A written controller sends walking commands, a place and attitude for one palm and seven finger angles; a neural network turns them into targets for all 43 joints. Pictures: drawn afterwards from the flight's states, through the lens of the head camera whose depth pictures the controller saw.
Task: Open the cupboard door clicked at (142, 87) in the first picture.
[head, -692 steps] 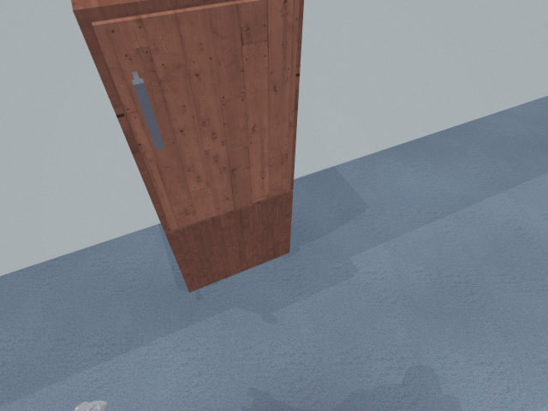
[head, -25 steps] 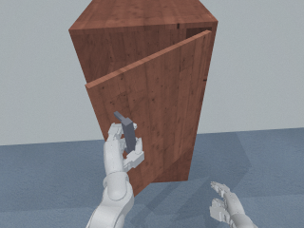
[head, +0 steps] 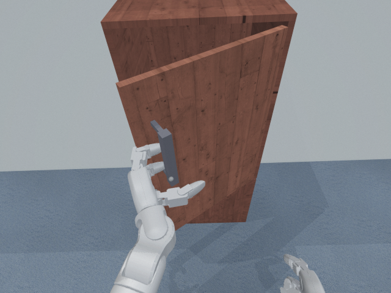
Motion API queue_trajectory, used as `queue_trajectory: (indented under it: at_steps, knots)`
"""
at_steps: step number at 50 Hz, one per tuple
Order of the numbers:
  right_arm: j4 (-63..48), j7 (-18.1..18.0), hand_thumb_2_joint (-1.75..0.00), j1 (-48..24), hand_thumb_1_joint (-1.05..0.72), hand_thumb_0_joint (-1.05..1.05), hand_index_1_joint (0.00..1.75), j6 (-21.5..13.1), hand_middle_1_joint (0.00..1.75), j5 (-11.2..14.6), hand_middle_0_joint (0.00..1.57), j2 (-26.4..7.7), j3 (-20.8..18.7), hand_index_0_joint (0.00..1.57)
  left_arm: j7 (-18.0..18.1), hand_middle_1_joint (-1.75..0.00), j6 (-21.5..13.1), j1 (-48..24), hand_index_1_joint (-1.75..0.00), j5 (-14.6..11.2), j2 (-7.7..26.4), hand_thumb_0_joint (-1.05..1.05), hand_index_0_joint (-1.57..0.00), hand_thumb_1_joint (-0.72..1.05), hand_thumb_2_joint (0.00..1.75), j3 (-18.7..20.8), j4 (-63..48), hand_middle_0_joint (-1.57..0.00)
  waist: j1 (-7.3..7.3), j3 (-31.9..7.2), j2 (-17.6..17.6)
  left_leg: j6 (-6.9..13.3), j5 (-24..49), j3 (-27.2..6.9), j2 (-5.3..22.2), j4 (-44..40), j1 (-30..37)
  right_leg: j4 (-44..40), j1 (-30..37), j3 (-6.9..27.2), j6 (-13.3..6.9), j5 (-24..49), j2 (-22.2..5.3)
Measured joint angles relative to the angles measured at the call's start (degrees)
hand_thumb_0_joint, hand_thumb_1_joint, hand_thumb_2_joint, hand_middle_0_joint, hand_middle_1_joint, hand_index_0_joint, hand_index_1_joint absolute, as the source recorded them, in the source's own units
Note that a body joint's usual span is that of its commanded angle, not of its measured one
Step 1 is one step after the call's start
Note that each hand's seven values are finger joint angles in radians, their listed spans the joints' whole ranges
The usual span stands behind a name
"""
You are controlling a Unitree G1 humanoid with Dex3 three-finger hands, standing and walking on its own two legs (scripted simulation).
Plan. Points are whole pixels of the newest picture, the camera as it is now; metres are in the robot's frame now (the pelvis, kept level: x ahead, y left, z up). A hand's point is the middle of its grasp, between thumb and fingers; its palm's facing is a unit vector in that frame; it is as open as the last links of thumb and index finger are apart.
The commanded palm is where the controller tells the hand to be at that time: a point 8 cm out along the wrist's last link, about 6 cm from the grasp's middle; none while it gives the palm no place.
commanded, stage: open thumb and fingers to let go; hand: left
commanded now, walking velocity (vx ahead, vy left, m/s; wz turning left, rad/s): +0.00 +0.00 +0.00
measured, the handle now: (164, 154) +0.37 +0.09 +0.10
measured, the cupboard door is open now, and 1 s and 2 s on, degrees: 34 36 36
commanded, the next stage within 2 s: slide the hand sideways off the handle in 0.34 s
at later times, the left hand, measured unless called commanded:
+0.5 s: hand (179, 174) +0.32 +0.06 +0.10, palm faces +0.30 -0.95 -0.06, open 16.0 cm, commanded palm +0.27 +0.09 +0.10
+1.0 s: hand (168, 197) +0.27 +0.07 +0.10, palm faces +0.01 -1.00 +0.00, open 16.3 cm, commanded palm +0.23 +0.13 +0.10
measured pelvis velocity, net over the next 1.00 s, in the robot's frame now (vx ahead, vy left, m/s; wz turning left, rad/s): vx -0.01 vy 0.01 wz -0.04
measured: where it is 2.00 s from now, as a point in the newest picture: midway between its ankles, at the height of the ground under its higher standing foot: outside the picture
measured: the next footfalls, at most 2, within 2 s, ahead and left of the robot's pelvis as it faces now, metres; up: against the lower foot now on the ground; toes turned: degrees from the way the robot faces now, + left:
none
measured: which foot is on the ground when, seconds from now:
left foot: down 0.00-1.00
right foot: down 0.00-1.00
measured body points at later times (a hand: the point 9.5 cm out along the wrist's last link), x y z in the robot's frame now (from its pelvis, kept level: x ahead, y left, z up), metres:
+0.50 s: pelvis -0.01 +0.02 +0.00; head -0.02 +0.00 +0.45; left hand +0.30 +0.11 +0.11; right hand +0.17 -0.18 -0.10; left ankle +0.00 +0.15 -0.72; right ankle +0.01 -0.09 -0.72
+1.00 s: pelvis -0.01 +0.01 +0.00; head -0.01 -0.01 +0.45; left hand +0.26 +0.12 +0.10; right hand +0.17 -0.20 -0.08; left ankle +0.00 +0.15 -0.72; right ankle +0.01 -0.09 -0.72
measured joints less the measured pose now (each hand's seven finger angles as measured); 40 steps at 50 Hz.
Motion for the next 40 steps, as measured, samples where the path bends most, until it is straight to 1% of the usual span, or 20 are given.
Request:
queue_trajectory:
  at_steps: [4,8,16,20,23,24,26,28,29,30,31,33,35,37,40]
  knots:
    - [0.1,0.2,-0.90,-0.9,-0.91,0.01,0.30,-0.4,0.30,0.1,0.20,0.4,0.3,0.20,0.3,-1.17,-0.3,-1.8,-1.17,0.0,-0.2,0.00,-0.30,-0.34,0.37,-0.5,1.8,-0.30,0.18,-0.1,-0.3,0.4,-0.2,0.2,-0.3,0.9,-0.5,0.5,-0.4,0.2,0.4,0.1,-0.3]
    - [0.1,0.3,-0.90,-1.9,-0.91,0.01,0.30,-0.1,0.30,0.1,0.20,0.9,0.8,0.20,0.8,-1.05,0.3,-4.5,-1.05,-0.2,-0.7,-0.01,-0.28,-0.43,0.34,-0.2,4.4,-0.27,0.34,-0.3,-0.6,0.8,-0.1,0.4,-0.5,1.4,-0.9,0.7,-0.7,0.5,0.7,0.4,-0.5]
    - [0.2,0.9,-0.90,-3.0,-0.90,0.01,0.30,0.6,0.30,0.0,0.20,1.6,1.4,0.20,1.8,-0.72,1.1,-8.4,-0.73,0.1,-1.4,-0.01,-0.23,-0.49,0.31,-1.2,7.5,-0.23,0.73,-0.2,-1.1,1.3,-0.1,0.7,-1.0,2.5,-2.3,1.5,-2.0,0.8,1.1,0.7,-1.0]
    - [0.4,1.0,-0.90,-3.1,-0.90,0.01,0.30,1.3,0.30,0.0,0.20,1.9,1.5,0.20,2.0,-0.54,1.8,-10.0,-0.55,-0.1,-1.7,-0.01,-0.21,-0.50,0.31,-1.1,8.6,-0.20,0.77,-0.3,-1.2,1.3,-0.1,0.9,-1.0,2.7,-2.9,1.8,-2.7,1.0,1.1,0.8,-1.0]
    - [0.5,1.0,-0.90,-2.8,-0.90,0.01,0.30,1.6,0.30,-0.1,0.20,1.9,1.5,0.20,2.3,-0.45,2.2,-10.6,-0.46,-0.3,-1.8,-0.01,-0.20,-0.50,0.31,-0.9,8.9,-0.18,0.69,-0.4,-1.1,1.3,-0.1,1.0,-0.9,2.7,-3.1,1.7,-3.0,1.1,1.1,0.8,-0.9]
    - [0.4,1.0,-0.90,-2.6,-0.90,0.01,0.30,1.7,0.30,-0.1,0.20,1.9,1.6,0.20,0.4,-0.42,1.7,-10.3,-0.43,0.8,-1.5,-0.01,-0.19,-0.50,0.31,-1.2,8.7,-0.18,0.53,-0.2,-1.3,1.3,0.0,1.0,-1.0,2.5,-3.0,1.8,-3.0,1.2,1.1,0.8,-1.0]
    - [-0.9,0.5,-0.90,-1.2,-0.90,0.01,0.30,2.0,0.30,0.4,0.21,1.8,1.8,0.20,-6.2,-0.38,-0.8,-8.1,-0.39,1.0,-0.2,-0.01,-0.15,-0.50,0.31,-0.7,7.0,-0.16,0.47,0.1,-1.6,1.4,0.2,1.2,-1.1,2.0,-2.7,1.8,-2.9,1.3,1.1,0.8,-1.1]
    - [-2.3,-0.4,-0.90,0.7,-0.90,0.01,0.30,1.6,0.30,1.1,0.21,1.2,1.9,0.20,-15.0,-0.36,-4.2,-5.7,-0.36,-0.8,2.4,-0.01,-0.10,-0.50,0.31,0.0,5.6,-0.14,0.66,0.4,-1.6,1.4,0.3,1.1,-1.1,1.8,-2.3,1.7,-2.5,1.2,1.1,0.7,-1.1]
    - [-2.8,-0.8,-0.90,1.6,-0.90,0.01,0.30,1.3,0.30,1.5,0.21,0.8,1.9,0.20,-18.8,-0.35,-5.5,-4.8,-0.34,-1.7,3.8,-0.01,-0.08,-0.50,0.31,0.0,5.1,-0.14,0.74,0.6,-1.3,1.4,0.2,1.0,-1.1,1.8,-2.1,1.6,-2.2,1.1,1.1,0.7,-1.1]
    - [-3.2,-1.1,-0.90,2.3,-0.90,0.01,0.30,0.8,0.30,2.0,0.21,0.3,2.0,0.20,-21.7,-0.34,-6.6,-4.0,-0.33,-2.7,5.1,-0.01,-0.07,-0.50,0.31,0.0,4.7,-0.13,0.78,0.8,-1.1,1.3,0.1,1.0,-1.1,1.9,-1.9,1.6,-1.9,1.1,1.1,0.7,-1.1]
    - [-3.4,-1.3,-0.90,2.9,-0.90,0.01,0.30,0.2,0.30,2.4,0.21,-0.1,2.0,0.20,-23.8,-0.33,-7.4,-3.4,-0.32,-3.8,5.9,-0.01,-0.07,-0.50,0.31,-0.1,4.4,-0.13,0.75,1.0,-0.8,1.3,0.0,0.9,-1.0,2.0,-1.6,1.5,-1.7,1.1,1.1,0.6,-1.0]
    - [-3.5,-1.5,-0.90,3.7,-0.91,0.01,0.30,-0.9,0.30,3.0,0.20,-0.8,2.0,0.20,-25.9,-0.32,-8.0,-2.4,-0.31,-5.7,6.4,-0.01,-0.08,-0.50,0.30,-0.2,3.7,-0.12,0.64,1.3,-0.4,1.3,-0.1,1.1,-0.9,1.9,-1.2,1.3,-1.2,1.2,1.2,0.7,-0.9]
    - [-3.5,-1.4,-0.90,4.1,-0.91,0.01,0.30,-1.8,0.30,3.2,0.20,-1.2,2.0,0.20,-26.2,-0.31,-7.8,-1.2,-0.31,-6.6,5.8,-0.01,-0.09,-0.50,0.30,-0.1,2.9,-0.12,0.47,1.4,-0.3,1.4,0.0,1.4,-0.9,1.5,-0.6,1.1,-0.9,1.5,1.2,0.8,-0.8]
    - [-3.7,-1.2,-0.90,4.4,-0.91,0.01,0.30,-2.5,0.30,3.2,0.20,-1.2,1.9,0.20,-25.4,-0.31,-7.3,0.2,-0.30,-6.4,4.9,-0.01,-0.10,-0.50,0.30,-0.2,1.8,-0.12,0.28,1.2,-0.3,1.4,0.2,1.8,-0.8,0.9,-0.1,0.8,-0.7,1.9,1.2,0.9,-0.8]
    - [-4.3,-0.7,-0.90,4.3,-0.91,0.01,0.30,-2.9,0.30,3.0,0.20,-0.9,2.0,0.20,-24.5,-0.30,-7.1,2.5,-0.30,-5.2,4.2,-0.01,-0.12,-0.50,0.30,-0.3,0.0,-0.12,0.04,1.0,-0.8,1.3,0.4,2.4,-0.7,0.0,0.7,0.5,-0.4,2.5,1.2,1.0,-0.6]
